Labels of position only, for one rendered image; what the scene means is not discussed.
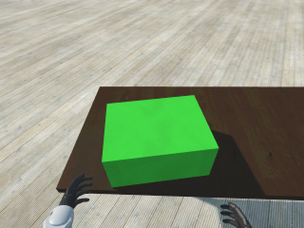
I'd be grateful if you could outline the right robot hand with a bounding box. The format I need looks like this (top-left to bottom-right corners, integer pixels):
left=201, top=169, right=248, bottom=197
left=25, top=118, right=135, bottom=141
left=220, top=201, right=252, bottom=228

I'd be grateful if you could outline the carton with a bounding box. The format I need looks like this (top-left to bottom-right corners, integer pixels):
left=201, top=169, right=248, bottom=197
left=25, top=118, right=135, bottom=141
left=102, top=95, right=219, bottom=188

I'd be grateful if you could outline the left robot hand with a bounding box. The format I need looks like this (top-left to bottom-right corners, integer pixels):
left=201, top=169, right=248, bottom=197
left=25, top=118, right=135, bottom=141
left=59, top=173, right=93, bottom=210

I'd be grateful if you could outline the table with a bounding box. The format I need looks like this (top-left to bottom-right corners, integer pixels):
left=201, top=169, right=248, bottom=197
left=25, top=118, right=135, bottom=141
left=56, top=86, right=304, bottom=200

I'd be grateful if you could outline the left robot forearm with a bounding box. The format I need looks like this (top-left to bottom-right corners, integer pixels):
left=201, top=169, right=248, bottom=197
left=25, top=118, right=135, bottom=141
left=43, top=205, right=74, bottom=228

